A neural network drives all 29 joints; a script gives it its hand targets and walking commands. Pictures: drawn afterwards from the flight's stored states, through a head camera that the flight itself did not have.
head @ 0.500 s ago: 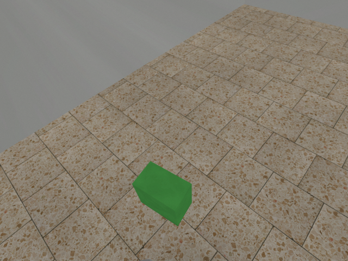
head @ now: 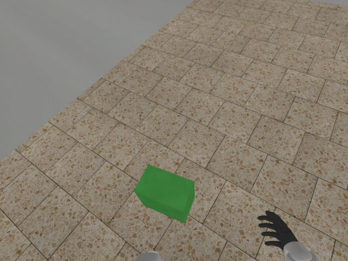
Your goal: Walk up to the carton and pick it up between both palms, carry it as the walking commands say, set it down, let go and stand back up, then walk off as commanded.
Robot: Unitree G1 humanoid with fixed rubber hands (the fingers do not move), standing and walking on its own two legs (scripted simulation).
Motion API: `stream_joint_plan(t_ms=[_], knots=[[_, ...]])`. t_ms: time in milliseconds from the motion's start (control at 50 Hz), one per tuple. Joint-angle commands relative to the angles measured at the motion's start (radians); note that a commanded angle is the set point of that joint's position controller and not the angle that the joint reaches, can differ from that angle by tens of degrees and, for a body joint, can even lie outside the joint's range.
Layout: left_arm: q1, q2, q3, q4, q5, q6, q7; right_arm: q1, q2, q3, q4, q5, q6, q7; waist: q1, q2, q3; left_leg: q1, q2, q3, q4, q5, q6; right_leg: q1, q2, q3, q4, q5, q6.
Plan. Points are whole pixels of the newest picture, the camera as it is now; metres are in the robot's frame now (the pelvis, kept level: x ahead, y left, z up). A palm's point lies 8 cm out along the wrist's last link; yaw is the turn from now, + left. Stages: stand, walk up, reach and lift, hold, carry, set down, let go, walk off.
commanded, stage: walk up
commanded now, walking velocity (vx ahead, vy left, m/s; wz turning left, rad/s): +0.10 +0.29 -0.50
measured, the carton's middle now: (167, 194) +0.47 +0.17 -0.66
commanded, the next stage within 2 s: stand in 1.58 s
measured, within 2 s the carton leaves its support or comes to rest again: neither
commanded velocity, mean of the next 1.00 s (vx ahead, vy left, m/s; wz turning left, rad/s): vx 0.04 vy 0.20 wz -0.27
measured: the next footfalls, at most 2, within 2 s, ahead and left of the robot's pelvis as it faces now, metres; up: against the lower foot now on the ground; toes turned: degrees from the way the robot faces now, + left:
left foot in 0.06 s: +0.06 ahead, +0.19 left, +0.00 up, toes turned +0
right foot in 0.36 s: +0.07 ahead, +0.03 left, +0.00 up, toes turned -17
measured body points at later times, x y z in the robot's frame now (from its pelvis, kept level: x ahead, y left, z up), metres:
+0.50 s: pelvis +0.06 +0.13 -0.01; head +0.09 +0.09 +0.43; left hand +0.21 +0.39 -0.12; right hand +0.02 -0.13 -0.17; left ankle +0.06 +0.26 -0.67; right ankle +0.04 +0.04 -0.75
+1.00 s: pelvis +0.10 +0.28 -0.01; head +0.14 +0.32 +0.44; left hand +0.25 +0.53 -0.17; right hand +0.13 +0.00 -0.11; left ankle +0.19 +0.41 -0.75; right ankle +0.02 +0.16 -0.65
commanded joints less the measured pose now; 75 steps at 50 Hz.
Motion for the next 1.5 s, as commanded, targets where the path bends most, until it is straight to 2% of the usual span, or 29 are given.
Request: stream_joint_plan(t_ms=[0,20,60,80,140,180,260,320,340,360,380,420,520,700,740,760,780,800,820,880,1000,1140,1180,1200,1220,1240,1360,1440,1480], knots=[[-0.084,0.219,0.047,-0.080,-0.003,-0.006,0.008,0.092,-0.054,-0.014,-0.052,0.010,-0.016,-0.011,-0.120,-0.238,-0.112,0.312,-0.004,0.029,-0.259,0.038,0.030,-0.095,-0.126,0.088,0.016,0.182,-0.162],[-0.082,0.169,0.029,-0.090,0.006,-0.008,0.009,0.170,-0.085,-0.025,-0.020,0.008,-0.022,-0.022,-0.144,-0.152,-0.132,0.467,0.012,0.025,-0.326,0.068,0.050,-0.189,-0.067,0.039,0.111,0.113,-0.139],[0.001,0.005,-0.009,-0.091,0.038,0.001,0.003,0.283,-0.181,-0.049,0.011,-0.022,-0.033,-0.034,-0.127,0.231,-0.174,0.559,0.308,-0.198,-0.394,0.172,0.064,-0.414,0.118,-0.168,0.499,-0.400,-0.101],[-0.061,0.024,-0.012,-0.098,0.022,0.010,0.013,0.239,-0.237,-0.074,-0.021,0.010,-0.035,-0.037,-0.166,0.404,-0.203,0.467,0.435,-0.300,-0.421,0.141,0.185,-0.450,0.096,-0.253,0.671,-0.435,-0.083],[-0.116,0.064,0.013,-0.056,0.004,0.028,-0.014,0.136,-0.116,-0.025,-0.014,-0.009,-0.042,-0.036,-0.135,0.218,-0.097,0.256,0.255,-0.053,-0.406,0.198,0.183,-0.347,0.076,-0.257,0.827,-0.249,-0.075],[-0.128,0.046,0.012,-0.059,0.007,0.027,-0.025,0.139,-0.090,-0.022,0.015,-0.015,-0.049,-0.049,-0.132,0.224,-0.091,0.258,0.208,0.023,-0.358,0.391,0.188,-0.278,0.087,-0.296,0.726,-0.247,-0.067],[-0.201,0.000,-0.015,-0.089,0.000,0.026,-0.021,0.219,-0.095,-0.039,0.082,-0.019,-0.047,-0.046,-0.150,0.254,-0.086,0.331,0.198,0.000,-0.310,0.531,0.205,-0.163,0.086,-0.323,0.390,-0.253,-0.088],[-0.152,0.007,-0.014,-0.037,-0.003,0.014,-0.004,0.240,-0.108,-0.065,0.130,-0.009,-0.047,-0.037,-0.079,0.189,-0.120,0.270,0.169,0.027,-0.233,0.464,0.184,0.067,0.064,-0.343,0.120,-0.045,-0.125],[-0.071,0.054,0.003,0.001,0.004,0.003,0.005,0.251,-0.087,-0.068,0.137,-0.002,-0.055,-0.034,-0.016,0.099,-0.147,0.132,0.129,0.063,-0.117,0.357,0.149,0.276,-0.023,-0.270,0.026,0.065,-0.140],[0.009,0.153,0.030,0.022,0.018,-0.005,0.013,0.266,-0.035,-0.059,0.112,0.000,-0.062,-0.031,0.016,-0.172,-0.138,-0.126,0.038,0.118,0.111,-0.039,0.076,0.456,-0.304,0.046,0.002,0.394,-0.195],[0.008,0.216,0.033,0.042,0.026,0.007,0.023,0.248,-0.074,-0.067,0.098,-0.009,-0.041,-0.040,-0.011,-0.250,-0.151,-0.216,0.028,0.066,0.315,-0.272,0.042,0.378,-0.485,0.259,-0.011,0.602,-0.320],[-0.086,0.144,0.025,0.042,0.016,0.006,0.021,0.225,-0.095,-0.088,0.116,-0.016,-0.019,-0.037,-0.059,-0.096,-0.085,-0.204,0.084,-0.019,0.484,-0.162,-0.001,0.255,-0.379,0.122,-0.014,0.535,-0.297],[-0.155,0.092,0.024,0.085,0.018,-0.020,0.004,0.228,-0.082,-0.085,0.137,-0.030,-0.001,-0.007,-0.105,-0.172,-0.044,-0.148,0.091,0.032,0.440,0.043,-0.037,0.133,-0.217,-0.121,-0.034,0.517,-0.193],[-0.255,0.160,0.049,0.026,0.019,-0.007,-0.035,0.188,-0.059,-0.025,0.117,0.015,0.002,-0.015,-0.148,-0.305,-0.076,0.240,0.046,0.137,-0.086,0.023,-0.010,-0.052,-0.131,-0.179,-0.054,0.114,-0.142],[-0.230,0.067,0.018,0.015,0.021,-0.003,-0.040,0.329,-0.131,-0.054,0.176,0.020,-0.038,-0.046,-0.182,-0.057,-0.149,0.491,0.130,0.090,-0.269,0.109,-0.003,-0.154,0.015,-0.254,0.217,-0.058,-0.096],[-0.210,-0.012,-0.006,-0.004,0.020,0.007,-0.041,0.379,-0.195,-0.068,0.187,0.006,-0.063,-0.054,-0.157,0.189,-0.114,0.473,0.322,-0.147,-0.360,0.200,-0.002,-0.292,0.088,-0.241,0.433,-0.389,-0.072],[-0.150,-0.022,-0.018,-0.008,0.012,0.024,-0.029,0.318,-0.278,-0.095,0.144,0.006,-0.075,-0.056,-0.118,0.368,-0.106,0.345,0.523,-0.382,-0.452,0.197,0.085,-0.343,0.117,-0.212,0.606,-0.474,-0.056],[-0.117,0.017,0.002,0.023,-0.007,0.038,-0.033,0.278,-0.261,-0.087,0.143,0.009,-0.079,-0.055,-0.093,0.303,-0.087,0.299,0.504,-0.323,-0.405,0.346,0.091,-0.291,0.075,-0.112,0.711,-0.422,-0.044],[-0.119,0.034,-0.005,0.039,-0.013,0.043,-0.034,0.178,-0.253,-0.089,0.121,0.016,-0.068,-0.059,-0.124,0.414,-0.128,0.278,0.493,-0.305,-0.449,0.113,0.160,-0.282,0.068,-0.132,0.785,-0.351,-0.053],[-0.149,0.053,0.006,0.075,-0.004,0.052,-0.057,0.028,-0.153,-0.057,0.100,0.004,-0.058,-0.066,-0.077,0.344,-0.056,0.072,0.271,-0.057,-0.474,-0.147,0.109,-0.130,0.081,-0.216,0.774,-0.164,-0.049],[-0.274,0.045,0.008,0.037,0.003,0.066,-0.078,0.249,-0.182,-0.082,0.149,0.006,-0.063,-0.095,-0.134,0.212,-0.054,0.297,0.405,-0.146,-0.377,0.210,0.182,-0.322,0.075,-0.197,0.783,-0.224,-0.021],[-0.260,-0.022,-0.050,0.035,-0.020,0.029,-0.070,0.160,-0.145,-0.088,0.144,-0.003,-0.050,-0.057,-0.106,0.299,-0.092,0.188,0.279,-0.041,-0.391,0.056,0.193,0.042,0.124,-0.333,0.195,-0.177,-0.060],[-0.175,-0.023,-0.054,0.085,-0.025,0.009,-0.063,0.193,-0.129,-0.094,0.160,0.010,-0.037,-0.047,-0.061,0.195,-0.103,0.171,0.232,-0.025,-0.316,0.069,0.158,0.190,0.116,-0.342,-0.040,-0.046,-0.068],[-0.160,0.012,-0.046,0.091,-0.016,-0.004,-0.061,0.257,-0.066,-0.080,0.172,0.019,-0.041,-0.042,-0.057,0.065,-0.102,0.161,0.176,0.013,-0.222,0.026,0.119,0.241,0.014,-0.236,-0.124,-0.014,-0.071],[-0.203,0.087,-0.028,0.076,-0.002,-0.016,-0.060,0.264,-0.004,-0.049,0.139,0.027,-0.043,-0.038,-0.064,-0.175,-0.071,0.088,0.069,0.077,-0.142,-0.113,0.055,0.165,-0.166,-0.003,-0.215,-0.068,-0.113],[-0.260,0.106,-0.032,0.081,0.007,-0.012,-0.060,0.199,-0.049,-0.047,0.118,0.026,-0.029,-0.044,-0.081,-0.256,-0.010,0.097,0.066,0.036,-0.088,-0.196,0.047,0.026,-0.194,0.065,-0.293,-0.149,-0.174],[-0.295,0.007,-0.043,0.095,-0.012,-0.048,-0.035,0.263,-0.030,-0.042,0.203,0.026,-0.047,-0.051,-0.117,-0.140,-0.088,0.150,0.047,-0.002,-0.072,-0.079,0.060,0.229,-0.107,-0.153,-0.102,0.491,-0.201],[-0.260,-0.007,-0.043,0.138,-0.016,-0.042,-0.028,0.283,-0.015,-0.027,0.241,0.032,-0.062,-0.070,-0.144,-0.091,-0.091,0.330,0.063,0.016,-0.340,0.167,0.067,0.156,-0.052,-0.180,-0.060,0.343,-0.166],[-0.230,-0.052,-0.056,0.144,-0.020,-0.041,-0.030,0.248,-0.050,-0.031,0.254,0.035,-0.073,-0.068,-0.119,0.025,-0.056,0.363,0.135,-0.068,-0.356,0.312,0.090,0.083,0.010,-0.191,-0.083,0.147,-0.128]])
